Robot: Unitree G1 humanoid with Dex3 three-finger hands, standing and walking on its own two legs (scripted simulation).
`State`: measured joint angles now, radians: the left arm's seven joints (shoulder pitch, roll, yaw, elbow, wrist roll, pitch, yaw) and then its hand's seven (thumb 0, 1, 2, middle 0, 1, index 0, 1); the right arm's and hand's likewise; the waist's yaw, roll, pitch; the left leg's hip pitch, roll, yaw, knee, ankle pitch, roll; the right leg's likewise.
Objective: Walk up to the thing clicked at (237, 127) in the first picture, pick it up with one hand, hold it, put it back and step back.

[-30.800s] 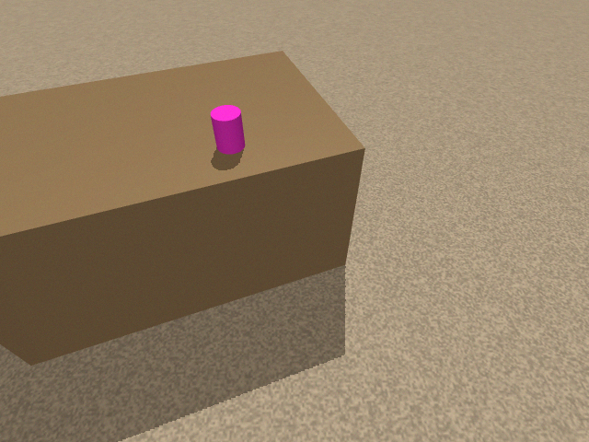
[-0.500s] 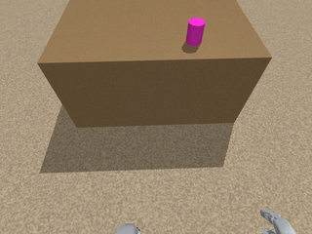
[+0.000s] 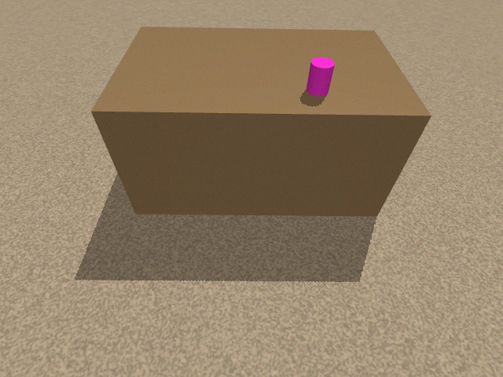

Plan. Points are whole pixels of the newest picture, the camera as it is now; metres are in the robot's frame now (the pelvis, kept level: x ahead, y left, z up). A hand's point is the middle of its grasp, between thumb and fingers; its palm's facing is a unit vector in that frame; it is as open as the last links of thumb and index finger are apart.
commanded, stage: step back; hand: right
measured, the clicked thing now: (319, 77) +1.15 -0.25 -0.11
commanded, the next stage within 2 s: stand in 0.84 s
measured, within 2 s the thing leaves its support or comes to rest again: neither
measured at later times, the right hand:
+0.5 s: hand out of the picture +0.16 -0.24 -0.15, palm faces -0.06 +0.93 -0.36, open 7.4 cm
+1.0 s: hand out of the picture +0.16 -0.24 -0.13, palm faces +0.00 +0.94 -0.33, open 7.4 cm
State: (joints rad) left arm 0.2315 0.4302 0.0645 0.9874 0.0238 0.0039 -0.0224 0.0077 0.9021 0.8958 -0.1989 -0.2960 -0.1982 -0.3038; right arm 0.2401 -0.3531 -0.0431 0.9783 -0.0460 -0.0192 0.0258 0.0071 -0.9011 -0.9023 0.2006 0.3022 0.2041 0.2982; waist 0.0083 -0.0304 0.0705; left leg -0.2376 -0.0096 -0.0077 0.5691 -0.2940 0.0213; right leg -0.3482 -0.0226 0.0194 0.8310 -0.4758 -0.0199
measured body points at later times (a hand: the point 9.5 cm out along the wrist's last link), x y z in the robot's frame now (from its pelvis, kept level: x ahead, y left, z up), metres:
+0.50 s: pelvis +0.05 +0.01 +0.00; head +0.07 +0.02 +0.45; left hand +0.12 +0.32 -0.13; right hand +0.16 -0.29 -0.12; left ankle +0.09 +0.13 -0.73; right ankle +0.03 -0.13 -0.73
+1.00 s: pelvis +0.05 +0.01 +0.02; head +0.06 +0.02 +0.47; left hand +0.14 +0.31 -0.12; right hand +0.16 -0.29 -0.11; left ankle +0.09 +0.13 -0.73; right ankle +0.03 -0.13 -0.73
